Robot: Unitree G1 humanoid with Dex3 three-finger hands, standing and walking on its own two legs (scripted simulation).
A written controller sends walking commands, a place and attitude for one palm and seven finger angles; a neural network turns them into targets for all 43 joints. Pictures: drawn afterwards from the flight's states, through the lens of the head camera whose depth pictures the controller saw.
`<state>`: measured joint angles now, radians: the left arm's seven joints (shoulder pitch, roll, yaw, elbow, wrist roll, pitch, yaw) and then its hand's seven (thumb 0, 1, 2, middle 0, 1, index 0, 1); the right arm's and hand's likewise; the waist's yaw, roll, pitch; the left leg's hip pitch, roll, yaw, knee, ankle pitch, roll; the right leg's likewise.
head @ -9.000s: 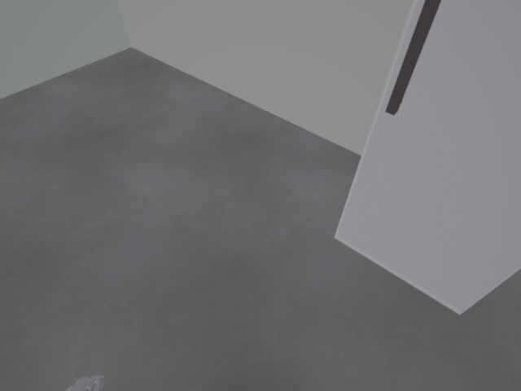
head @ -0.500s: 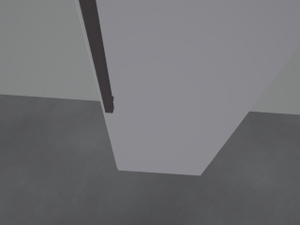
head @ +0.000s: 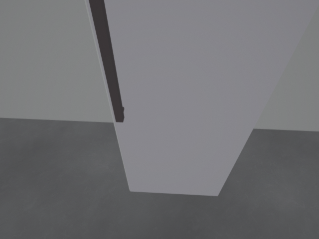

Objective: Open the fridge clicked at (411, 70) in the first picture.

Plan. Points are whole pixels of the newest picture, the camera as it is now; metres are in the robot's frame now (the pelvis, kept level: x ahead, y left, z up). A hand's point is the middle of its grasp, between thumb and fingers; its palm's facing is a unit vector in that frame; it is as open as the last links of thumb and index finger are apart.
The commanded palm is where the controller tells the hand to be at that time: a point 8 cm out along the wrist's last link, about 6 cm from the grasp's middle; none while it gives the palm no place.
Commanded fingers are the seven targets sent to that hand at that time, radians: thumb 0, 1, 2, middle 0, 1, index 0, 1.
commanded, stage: come to a stop and stand still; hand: left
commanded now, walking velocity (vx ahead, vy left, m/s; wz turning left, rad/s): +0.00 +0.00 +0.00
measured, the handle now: (112, 66) +0.50 +0.17 +0.20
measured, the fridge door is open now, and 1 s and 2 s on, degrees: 0 0 0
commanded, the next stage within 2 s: look again from close up in 1.12 s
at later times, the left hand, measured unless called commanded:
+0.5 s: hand out of the picture -0.01 +0.19 -0.16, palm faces +0.04 -0.97 -0.25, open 7.4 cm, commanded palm none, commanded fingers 0.00 0.90 0.90 -0.20 -0.30 -0.20 -0.30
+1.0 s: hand out of the picture +0.02 +0.17 -0.16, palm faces +0.05 -0.98 -0.21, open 7.4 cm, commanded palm none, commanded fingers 0.00 0.90 0.90 -0.20 -0.30 -0.20 -0.30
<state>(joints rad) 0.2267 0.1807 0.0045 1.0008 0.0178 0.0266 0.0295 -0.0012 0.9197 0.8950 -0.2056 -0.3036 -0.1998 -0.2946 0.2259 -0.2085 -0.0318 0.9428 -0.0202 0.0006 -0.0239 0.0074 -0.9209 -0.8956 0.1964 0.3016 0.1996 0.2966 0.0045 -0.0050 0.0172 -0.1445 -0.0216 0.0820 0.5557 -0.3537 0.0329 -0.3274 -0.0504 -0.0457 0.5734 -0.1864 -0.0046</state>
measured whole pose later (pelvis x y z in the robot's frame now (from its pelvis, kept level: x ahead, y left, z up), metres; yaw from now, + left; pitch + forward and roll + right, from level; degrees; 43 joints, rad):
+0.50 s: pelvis -0.02 -0.01 +0.01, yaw +2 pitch -3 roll +1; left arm 0.28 0.20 0.00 1.07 0.01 0.00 0.02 0.00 0.91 0.90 -0.20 -0.30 -0.20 -0.29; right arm 0.37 -0.23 0.00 1.09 -0.02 0.00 -0.01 0.00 -0.91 -0.90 0.20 0.30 0.20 0.30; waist -0.01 0.01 0.02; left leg -0.15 -0.02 0.05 0.45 -0.26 0.02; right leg -0.31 -0.03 -0.04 0.46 -0.12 -0.02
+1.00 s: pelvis +0.00 -0.01 +0.01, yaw +2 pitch -2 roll +1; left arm 0.26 0.17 0.00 1.09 0.01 -0.01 0.03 0.00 0.91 0.90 -0.20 -0.30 -0.20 -0.29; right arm 0.31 -0.17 0.01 1.10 -0.02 -0.02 -0.02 0.00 -0.91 -0.90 0.20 0.30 0.20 0.30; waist -0.01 0.00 0.04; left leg -0.11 -0.02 0.04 0.43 -0.28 0.01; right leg -0.28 -0.02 -0.04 0.44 -0.12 -0.02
